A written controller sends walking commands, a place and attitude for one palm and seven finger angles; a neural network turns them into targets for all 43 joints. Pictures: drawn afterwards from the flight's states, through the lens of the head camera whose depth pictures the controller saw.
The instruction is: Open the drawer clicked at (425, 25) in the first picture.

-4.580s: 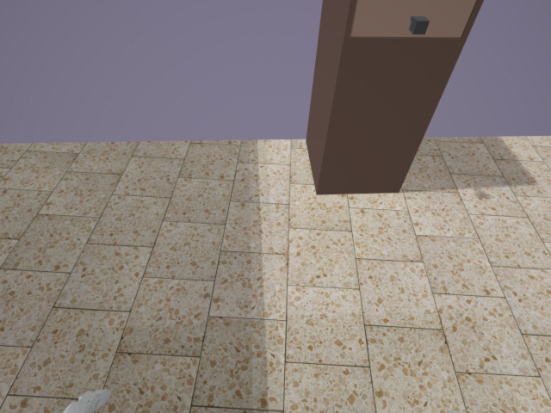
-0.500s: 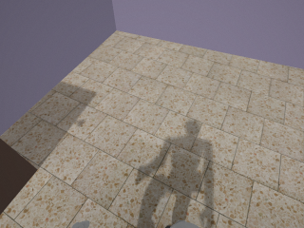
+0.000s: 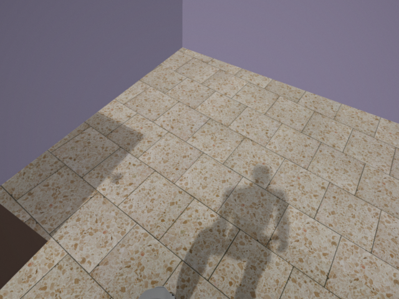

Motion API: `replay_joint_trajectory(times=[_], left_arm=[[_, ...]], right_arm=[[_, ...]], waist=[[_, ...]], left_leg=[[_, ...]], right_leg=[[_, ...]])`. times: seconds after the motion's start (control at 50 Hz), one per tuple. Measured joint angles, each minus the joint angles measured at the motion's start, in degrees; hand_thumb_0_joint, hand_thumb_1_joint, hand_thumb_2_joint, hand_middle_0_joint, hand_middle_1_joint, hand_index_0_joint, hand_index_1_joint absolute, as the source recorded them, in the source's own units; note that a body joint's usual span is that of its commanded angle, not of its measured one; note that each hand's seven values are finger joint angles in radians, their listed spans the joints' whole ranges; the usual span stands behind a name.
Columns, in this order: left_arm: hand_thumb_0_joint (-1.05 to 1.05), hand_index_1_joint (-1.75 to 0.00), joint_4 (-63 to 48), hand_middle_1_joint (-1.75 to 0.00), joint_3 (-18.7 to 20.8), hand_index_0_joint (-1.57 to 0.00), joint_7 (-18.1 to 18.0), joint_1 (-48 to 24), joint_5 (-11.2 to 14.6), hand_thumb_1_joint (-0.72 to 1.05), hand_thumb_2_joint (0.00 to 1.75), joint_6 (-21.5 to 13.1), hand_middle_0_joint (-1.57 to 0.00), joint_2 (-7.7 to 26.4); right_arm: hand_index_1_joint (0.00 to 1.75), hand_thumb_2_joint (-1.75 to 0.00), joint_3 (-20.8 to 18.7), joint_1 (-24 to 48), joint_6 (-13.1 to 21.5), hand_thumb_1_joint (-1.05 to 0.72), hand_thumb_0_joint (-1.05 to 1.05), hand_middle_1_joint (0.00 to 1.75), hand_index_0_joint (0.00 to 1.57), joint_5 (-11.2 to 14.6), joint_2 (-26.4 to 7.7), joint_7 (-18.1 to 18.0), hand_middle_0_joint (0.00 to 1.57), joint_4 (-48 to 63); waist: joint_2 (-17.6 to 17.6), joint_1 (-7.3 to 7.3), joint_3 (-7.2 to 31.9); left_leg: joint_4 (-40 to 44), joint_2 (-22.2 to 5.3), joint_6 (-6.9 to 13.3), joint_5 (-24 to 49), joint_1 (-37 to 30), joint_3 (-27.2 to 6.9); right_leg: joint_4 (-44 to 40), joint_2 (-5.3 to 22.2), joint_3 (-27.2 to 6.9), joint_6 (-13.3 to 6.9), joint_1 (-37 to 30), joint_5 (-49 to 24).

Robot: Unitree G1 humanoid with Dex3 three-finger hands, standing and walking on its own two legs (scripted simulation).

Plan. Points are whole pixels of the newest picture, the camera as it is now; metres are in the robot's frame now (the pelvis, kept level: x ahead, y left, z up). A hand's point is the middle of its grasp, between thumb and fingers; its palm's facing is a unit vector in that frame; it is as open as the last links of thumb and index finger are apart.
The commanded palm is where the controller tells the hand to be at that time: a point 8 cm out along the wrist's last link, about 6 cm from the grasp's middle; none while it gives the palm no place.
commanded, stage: turn to face it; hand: left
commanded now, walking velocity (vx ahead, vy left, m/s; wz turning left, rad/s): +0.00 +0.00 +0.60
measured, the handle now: out of the picture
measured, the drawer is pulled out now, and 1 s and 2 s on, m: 0.00 0.00 0.00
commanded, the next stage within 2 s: take the last steps up to it in 1.80 s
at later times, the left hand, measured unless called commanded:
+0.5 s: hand (114, 284) +0.16 +0.20 -0.13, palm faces +0.24 -0.93 -0.27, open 7.4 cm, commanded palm none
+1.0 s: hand out of the picture -0.07 +0.17 -0.18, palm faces +0.59 -0.77 -0.26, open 7.4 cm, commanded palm none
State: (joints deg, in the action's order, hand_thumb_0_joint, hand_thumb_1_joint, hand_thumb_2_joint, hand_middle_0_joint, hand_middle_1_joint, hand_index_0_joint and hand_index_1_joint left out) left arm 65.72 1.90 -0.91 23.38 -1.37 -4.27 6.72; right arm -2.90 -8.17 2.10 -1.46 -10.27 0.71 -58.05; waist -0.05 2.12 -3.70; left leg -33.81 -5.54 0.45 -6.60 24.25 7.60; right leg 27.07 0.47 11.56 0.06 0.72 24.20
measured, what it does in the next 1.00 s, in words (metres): steps on the spot, turning left: right foot, then left foot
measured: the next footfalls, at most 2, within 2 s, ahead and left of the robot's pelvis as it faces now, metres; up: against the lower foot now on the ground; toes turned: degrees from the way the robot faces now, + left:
right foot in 0.50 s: +0.13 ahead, -0.13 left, +0.00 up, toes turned +11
left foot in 0.98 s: +0.02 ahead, +0.10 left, +0.00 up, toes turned +40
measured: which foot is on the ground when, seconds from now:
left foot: down 0.00-0.50, up 0.52-0.96, down 0.98-1.00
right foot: down 0.00-0.00, up 0.02-0.48, down 0.50-0.98, up 1.00-1.00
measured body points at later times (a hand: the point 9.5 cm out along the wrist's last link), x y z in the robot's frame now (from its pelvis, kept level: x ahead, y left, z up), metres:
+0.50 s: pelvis +0.06 -0.02 +0.00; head +0.09 -0.04 +0.45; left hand +0.15 +0.25 -0.11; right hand +0.15 -0.26 -0.15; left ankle +0.10 +0.10 -0.72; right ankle +0.08 -0.14 -0.73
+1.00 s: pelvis +0.04 -0.02 -0.01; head +0.08 +0.02 +0.44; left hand -0.10 +0.21 -0.16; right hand +0.30 -0.17 -0.13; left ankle -0.01 +0.07 -0.73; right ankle +0.09 -0.14 -0.71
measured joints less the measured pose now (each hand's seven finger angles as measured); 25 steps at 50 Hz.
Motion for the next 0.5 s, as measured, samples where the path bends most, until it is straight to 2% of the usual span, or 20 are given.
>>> replay_joint_trajectory(times=[0.02,0.06,0.1,0.14,0.22,0.3,0.44,0.5], left_arm=[[0.0,-0.3,0.4,-0.3,0.0,-0.2,-0.1,-0.1,0.3,0.91,0.9,0.5,-0.2,0.2],[0.0,-0.3,0.2,-0.3,0.0,-0.2,-0.2,-1.2,0.8,0.91,0.9,1.7,-0.2,0.6],[0.0,-0.3,-0.6,-0.3,0.4,-0.2,-0.4,-2.9,0.8,0.91,0.9,2.6,-0.2,1.1],[0.01,-0.3,-2.1,-0.3,1.1,-0.2,-0.3,-5.2,0.6,0.91,0.9,3.3,-0.2,1.7],[0.01,-0.3,-6.4,-0.3,2.3,-0.2,-0.3,-10.2,0.4,0.91,0.9,4.2,-0.2,3.2],[0.0,-0.3,-10.1,-0.3,3.1,-0.2,-0.3,-13.9,0.2,0.91,0.9,5.1,-0.2,4.3],[0.0,-0.3,-13.9,-0.3,2.9,-0.2,-0.3,-17.5,0.4,0.91,0.9,5.8,-0.2,4.6],[0.0,-0.3,-15.4,-0.3,2.3,-0.2,-0.3,-17.5,0.8,0.91,0.9,5.1,-0.2,4.3]], right_arm=[[0.3,-0.9,0.1,0.3,0.5,-0.92,0.0,0.3,0.19,-0.2,0.5,-0.2,0.19,0.2],[0.3,-0.9,0.8,0.7,0.9,-0.92,0.0,0.3,0.19,0.2,1.3,-0.5,0.19,0.7],[0.3,-0.9,1.2,0.4,0.8,-0.91,0.0,0.3,0.19,0.4,2.0,-0.9,0.19,0.7],[0.3,-0.9,0.2,0.0,0.8,-0.94,-0.01,0.3,0.2,1.0,1.9,-2.0,0.2,1.3],[0.3,-0.9,0.1,-1.1,-0.6,-0.95,-0.02,0.3,0.2,0.6,0.7,-1.8,0.2,1.1],[0.3,-0.9,-0.2,-2.8,-2.3,-0.93,-0.01,0.3,0.2,0.2,0.3,-1.2,0.2,1.0],[0.3,-0.9,-1.2,-4.8,-3.7,-0.91,0.0,0.3,0.2,-0.2,-0.6,-0.7,0.2,2.4],[0.3,-0.9,-1.8,-5.6,-4.3,-0.91,0.0,0.3,0.2,0.0,-1.4,-0.5,0.2,3.0]], waist=[[0.7,-0.24,-0.5],[1.3,-0.08,-1.7],[1.1,-0.27,-2.1],[0.9,-0.88,-2.1],[0.8,-1.54,-1.2],[0.7,-2.46,0.4],[-1.1,-4.92,1.5],[-1.9,-5.18,1.7]], left_leg=[[-0.5,1.0,1.7,-1.1,-0.5,0.3],[-2.8,2.0,3.5,-4.7,-0.9,0.7],[-1.9,2.5,3.9,-5.9,-2.4,0.6],[0.5,3.4,3.6,-5.0,-3.8,0.2],[4.5,5.3,4.1,-3.1,-5.3,-1.4],[6.1,6.7,3.9,-2.4,-5.5,-3.7],[5.5,7.8,2.2,-2.2,-4.1,-8.0],[3.2,8.6,0.8,-2.8,-2.3,-10.0]], right_leg=[[5.7,1.5,0.0,0.5,1.9,1.6],[23.3,2.4,-3.3,1.3,8.8,6.3],[35.6,2.4,-5.5,2.1,15.2,6.7],[39.8,3.1,-6.7,2.9,20.2,4.3],[37.4,4.7,-8.8,4.0,26.1,-0.8],[31.8,4.9,-10.0,4.7,27.2,-2.6],[18.7,2.4,-10.4,4.5,21.8,-0.5],[7.1,1.3,-9.8,3.5,16.2,-5.6]])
